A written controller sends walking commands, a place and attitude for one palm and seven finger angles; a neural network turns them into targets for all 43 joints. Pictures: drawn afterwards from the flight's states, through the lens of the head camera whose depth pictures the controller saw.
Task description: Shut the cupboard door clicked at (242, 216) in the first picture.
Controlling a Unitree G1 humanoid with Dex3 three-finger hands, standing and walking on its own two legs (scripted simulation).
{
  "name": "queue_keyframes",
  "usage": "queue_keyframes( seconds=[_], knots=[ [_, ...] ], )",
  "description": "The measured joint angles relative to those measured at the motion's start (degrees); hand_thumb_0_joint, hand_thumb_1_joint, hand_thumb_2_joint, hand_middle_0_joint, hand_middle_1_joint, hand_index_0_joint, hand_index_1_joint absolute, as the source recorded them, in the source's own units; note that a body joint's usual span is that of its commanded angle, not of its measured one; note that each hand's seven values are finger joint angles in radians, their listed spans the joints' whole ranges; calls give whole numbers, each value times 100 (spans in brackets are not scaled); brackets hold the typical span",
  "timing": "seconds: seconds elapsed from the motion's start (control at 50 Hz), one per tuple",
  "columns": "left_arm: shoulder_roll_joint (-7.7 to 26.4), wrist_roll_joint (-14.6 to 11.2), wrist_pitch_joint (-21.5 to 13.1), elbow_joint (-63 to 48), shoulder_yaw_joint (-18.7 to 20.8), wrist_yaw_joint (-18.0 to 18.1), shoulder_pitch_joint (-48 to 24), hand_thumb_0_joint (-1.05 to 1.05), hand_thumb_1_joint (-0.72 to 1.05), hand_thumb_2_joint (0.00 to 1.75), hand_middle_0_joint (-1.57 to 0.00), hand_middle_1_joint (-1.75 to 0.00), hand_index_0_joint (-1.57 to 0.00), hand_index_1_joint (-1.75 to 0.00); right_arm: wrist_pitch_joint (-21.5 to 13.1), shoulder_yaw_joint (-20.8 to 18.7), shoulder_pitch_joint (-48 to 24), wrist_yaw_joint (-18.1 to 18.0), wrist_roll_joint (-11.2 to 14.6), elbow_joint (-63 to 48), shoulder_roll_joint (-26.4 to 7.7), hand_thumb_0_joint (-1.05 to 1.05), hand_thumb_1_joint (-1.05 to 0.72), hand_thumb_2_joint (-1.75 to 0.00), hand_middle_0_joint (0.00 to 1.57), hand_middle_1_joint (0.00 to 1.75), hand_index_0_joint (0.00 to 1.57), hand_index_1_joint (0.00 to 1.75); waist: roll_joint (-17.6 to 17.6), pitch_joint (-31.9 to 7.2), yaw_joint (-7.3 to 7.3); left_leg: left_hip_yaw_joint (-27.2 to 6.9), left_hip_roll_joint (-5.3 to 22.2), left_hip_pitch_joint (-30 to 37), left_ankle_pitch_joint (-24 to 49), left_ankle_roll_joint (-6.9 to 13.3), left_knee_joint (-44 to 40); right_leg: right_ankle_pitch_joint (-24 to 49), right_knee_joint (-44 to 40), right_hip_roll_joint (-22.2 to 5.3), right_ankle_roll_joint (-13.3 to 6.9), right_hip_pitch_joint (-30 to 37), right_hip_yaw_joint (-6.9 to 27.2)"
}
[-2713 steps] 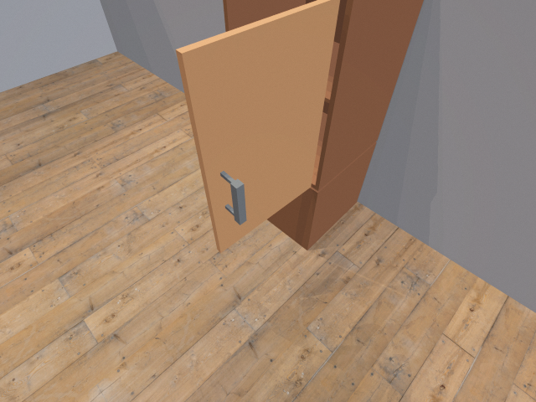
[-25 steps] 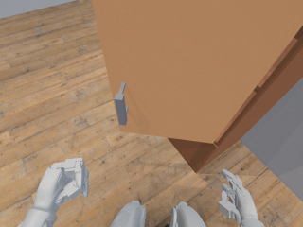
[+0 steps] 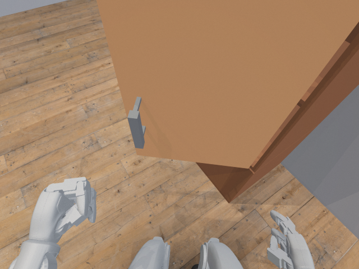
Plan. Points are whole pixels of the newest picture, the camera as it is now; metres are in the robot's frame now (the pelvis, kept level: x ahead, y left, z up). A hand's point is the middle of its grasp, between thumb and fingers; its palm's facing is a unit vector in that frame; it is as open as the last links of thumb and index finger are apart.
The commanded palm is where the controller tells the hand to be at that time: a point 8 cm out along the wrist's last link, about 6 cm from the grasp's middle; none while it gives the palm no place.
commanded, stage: bring the fist close to the handle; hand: left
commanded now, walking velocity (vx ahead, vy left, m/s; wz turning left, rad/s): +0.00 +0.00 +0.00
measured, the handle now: (139, 124) +0.45 +0.14 +0.01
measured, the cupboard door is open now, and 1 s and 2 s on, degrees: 48 48 46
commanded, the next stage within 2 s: push the door shut along its arc in 1.50 s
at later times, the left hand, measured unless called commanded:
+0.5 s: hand (114, 193) +0.26 +0.16 +0.03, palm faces -0.09 -1.00 -0.01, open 3.2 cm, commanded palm +0.25 +0.21 +0.03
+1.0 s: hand (136, 170) +0.32 +0.13 +0.01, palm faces -0.08 -1.00 -0.02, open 3.1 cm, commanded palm +0.31 +0.17 +0.02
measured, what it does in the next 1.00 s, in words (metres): stands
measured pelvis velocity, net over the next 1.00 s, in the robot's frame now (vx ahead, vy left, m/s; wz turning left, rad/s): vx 0.00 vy -0.01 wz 0.00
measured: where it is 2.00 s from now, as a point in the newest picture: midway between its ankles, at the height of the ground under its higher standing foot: outside the picture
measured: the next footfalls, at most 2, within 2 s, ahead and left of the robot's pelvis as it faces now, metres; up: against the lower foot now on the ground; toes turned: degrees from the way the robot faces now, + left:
none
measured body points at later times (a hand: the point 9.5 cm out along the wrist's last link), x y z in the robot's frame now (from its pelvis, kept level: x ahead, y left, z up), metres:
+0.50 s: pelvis +0.00 -0.01 -0.01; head +0.09 +0.00 +0.43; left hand +0.26 +0.21 +0.03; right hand +0.19 -0.25 -0.09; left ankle +0.01 +0.06 -0.62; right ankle +0.04 -0.09 -0.62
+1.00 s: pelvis +0.00 -0.01 -0.01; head +0.10 +0.00 +0.43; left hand +0.32 +0.18 +0.01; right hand +0.16 -0.25 -0.11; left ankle +0.01 +0.06 -0.62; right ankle +0.04 -0.09 -0.62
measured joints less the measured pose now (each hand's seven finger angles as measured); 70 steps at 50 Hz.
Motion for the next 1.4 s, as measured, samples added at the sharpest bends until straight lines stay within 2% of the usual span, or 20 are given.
queue_keyframes(
  seconds=[0.14,0.26,0.3,0.4,0.46,0.58,0.74,0.88,1.06,1.2,1.28,1.4],
  knots=[
    [1,12,381,151,-160,-201,34,2,90,90,-129,-150,-130,-150,53,52,-74,-37,47,-81,53,1,-91,-90,20,30,20,30,-15,11,6,-11,33,13,-26,-30,10,-25,18,35,-45,-1,-10],
    [-46,39,29,3,-175,19,-126,2,90,90,-130,-150,-130,-150,0,65,-105,-28,-27,-56,48,1,-91,-90,20,30,20,30,2,-26,22,-55,36,-51,-58,-64,87,-63,84,35,-82,-52,-58],
    [-72,73,8,185,-167,37,-326,2,90,90,-130,-150,-130,-150,25,77,-132,-8,-25,-34,27,1,-91,-90,20,30,20,30,9,-45,25,-56,35,-126,-77,-67,152,-86,153,30,-91,-129,-67],
    [-72,161,360,629,-260,-31,-788,2,90,90,-130,-150,-130,-150,113,96,-164,-5,17,-11,12,1,-91,-90,20,30,20,30,-6,2,-5,-42,51,-258,-106,-77,257,-110,266,39,-112,-274,-65],
    [-57,168,443,551,-297,0,-859,2,90,90,-130,-150,-130,-150,143,82,-126,-13,17,16,45,1,-91,-90,20,30,20,30,-30,25,-40,-26,67,-243,-102,-84,229,-98,244,55,-113,-271,-47],
    [-113,194,208,584,-265,251,-1057,2,90,90,-130,-150,-130,-150,194,63,-21,48,-14,118,30,1,-91,-90,20,30,20,30,17,-44,-81,-18,51,-197,-78,-74,143,-82,171,46,-97,-227,-28],
    [-288,437,381,1196,-607,411,-1508,2,90,90,-130,-150,-130,-150,307,42,-38,82,-20,157,0,1,-91,-90,20,30,20,30,22,1,-132,36,20,-277,-46,-37,143,-64,210,11,-66,-326,20],
    [-379,632,35,1442,-681,813,-2113,2,90,90,-130,-150,-130,-150,372,29,-124,150,-90,301,30,1,-91,-90,20,30,20,30,-2,-6,-162,50,4,-393,-40,-31,208,-65,287,-12,-60,-444,25],
    [-442,736,317,2224,-793,909,-2740,2,90,90,-130,-150,-130,-150,599,53,-110,198,-58,318,59,1,-91,-90,20,30,20,30,34,24,-197,74,-6,-398,-1,-22,144,-32,242,-20,-45,-459,53],
    [-565,840,-54,2516,-749,1146,-3144,2,90,90,-130,-150,-130,-150,659,23,-73,249,-116,454,63,1,-91,-90,20,30,20,30,-8,-20,-237,104,-3,-454,-9,-29,150,-43,277,-16,-56,-538,82],
    [-533,889,-19,2684,-665,1131,-3157,2,90,90,-129,-150,-130,-150,808,-8,-43,302,-97,434,62,1,-91,-90,20,30,20,30,-15,-30,-238,147,12,-404,-19,-35,114,-50,274,2,-62,-520,128],
    [-526,802,-4,2641,-723,1083,-2860,2,90,90,-129,-150,-130,-150,878,-33,12,267,-67,392,50,1,-91,-90,20,30,20,30,8,28,-197,157,10,-238,29,-46,-41,-14,145,10,-66,-368,154]
  ],
)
